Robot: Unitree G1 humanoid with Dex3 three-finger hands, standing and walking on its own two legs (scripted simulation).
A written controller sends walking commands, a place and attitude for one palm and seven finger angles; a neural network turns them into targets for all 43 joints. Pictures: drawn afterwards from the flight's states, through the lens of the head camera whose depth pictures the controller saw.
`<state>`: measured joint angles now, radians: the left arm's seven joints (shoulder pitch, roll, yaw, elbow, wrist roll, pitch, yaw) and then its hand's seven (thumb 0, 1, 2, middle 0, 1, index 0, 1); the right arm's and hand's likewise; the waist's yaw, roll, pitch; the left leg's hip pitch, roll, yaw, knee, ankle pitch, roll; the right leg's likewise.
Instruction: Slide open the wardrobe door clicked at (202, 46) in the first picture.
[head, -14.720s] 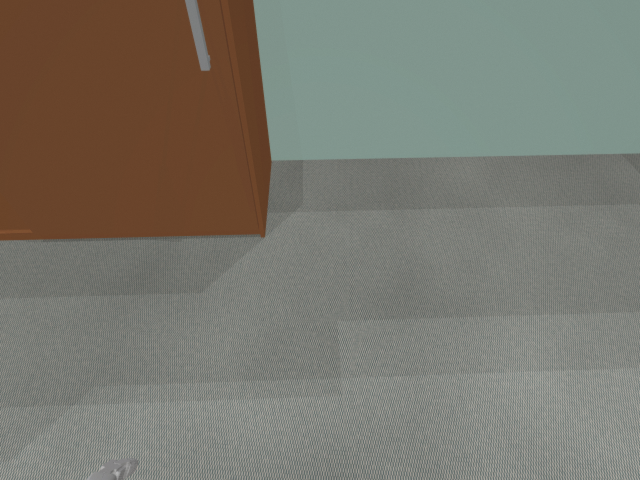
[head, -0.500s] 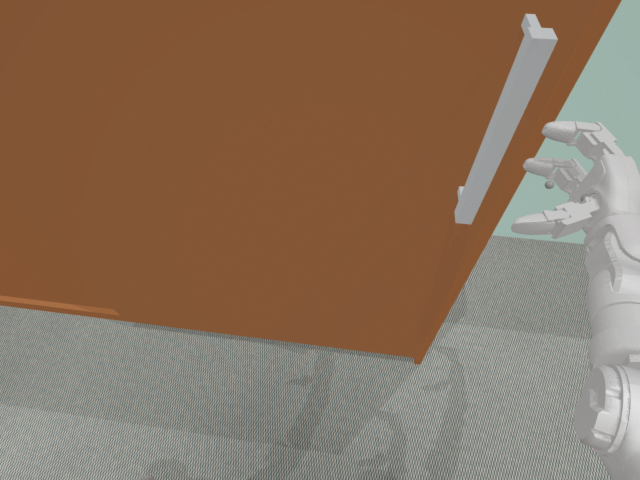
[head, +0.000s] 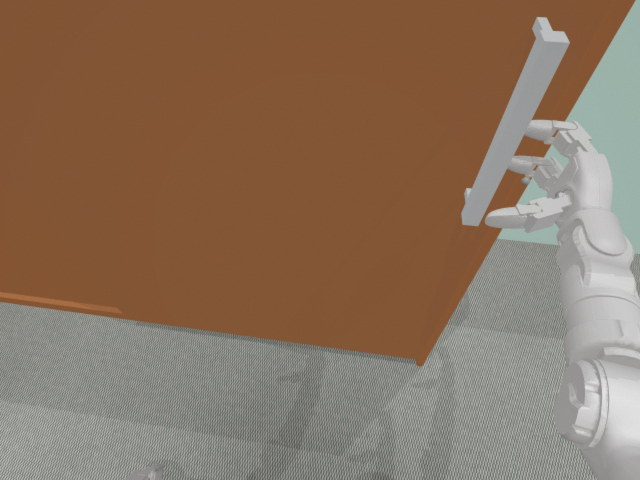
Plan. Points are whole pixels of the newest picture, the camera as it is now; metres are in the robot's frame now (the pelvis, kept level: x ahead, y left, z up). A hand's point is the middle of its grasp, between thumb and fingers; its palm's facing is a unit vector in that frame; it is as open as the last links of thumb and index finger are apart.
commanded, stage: feel for the door with the fingertips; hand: right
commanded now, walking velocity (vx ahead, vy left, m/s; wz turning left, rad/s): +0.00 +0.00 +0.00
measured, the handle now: (500, 137) +0.53 -0.15 +0.15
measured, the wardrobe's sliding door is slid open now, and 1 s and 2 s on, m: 0.00 0.00 0.00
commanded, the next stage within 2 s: slide the fingers in behind the handle in 0.30 s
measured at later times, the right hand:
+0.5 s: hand (529, 170) +0.49 -0.18 +0.14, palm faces -0.01 +1.00 +0.01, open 13.5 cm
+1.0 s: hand (521, 183) +0.47 -0.17 +0.14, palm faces +0.01 +1.00 +0.01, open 14.0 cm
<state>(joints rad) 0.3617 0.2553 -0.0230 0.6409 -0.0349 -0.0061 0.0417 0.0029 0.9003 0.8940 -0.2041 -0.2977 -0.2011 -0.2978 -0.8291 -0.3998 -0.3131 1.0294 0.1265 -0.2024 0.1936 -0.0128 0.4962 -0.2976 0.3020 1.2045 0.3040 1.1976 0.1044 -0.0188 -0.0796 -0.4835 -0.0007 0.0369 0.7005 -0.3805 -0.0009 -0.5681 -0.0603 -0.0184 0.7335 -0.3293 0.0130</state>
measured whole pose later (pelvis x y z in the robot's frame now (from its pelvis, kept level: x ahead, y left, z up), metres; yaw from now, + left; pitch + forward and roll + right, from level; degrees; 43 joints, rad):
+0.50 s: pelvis +0.00 +0.00 +0.00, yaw +0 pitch +12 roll +2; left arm 0.42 0.27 -0.02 0.67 -0.02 0.01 0.04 0.00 0.90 0.89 -0.20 -0.30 -0.20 -0.30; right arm -0.94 -0.47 -0.33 1.15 0.11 -0.23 0.24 -0.01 0.50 -0.30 0.38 1.24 0.38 1.25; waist 0.13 -0.02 -0.08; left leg -0.55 0.00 0.05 0.71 -0.38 0.00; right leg -0.64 -0.06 -0.01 0.76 -0.33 0.01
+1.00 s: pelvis +0.00 -0.01 +0.00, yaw +0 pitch +10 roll +2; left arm 0.36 0.25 -0.02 0.64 -0.03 -0.01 0.03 0.00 0.90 0.89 -0.20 -0.30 -0.20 -0.30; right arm -0.83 -0.36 -0.28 1.01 0.13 -0.20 0.16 -0.01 0.50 -0.30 0.30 1.21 0.30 1.20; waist 0.10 -0.02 -0.09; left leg -0.49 0.00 0.04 0.71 -0.38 -0.01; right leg -0.59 -0.05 -0.02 0.76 -0.34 0.00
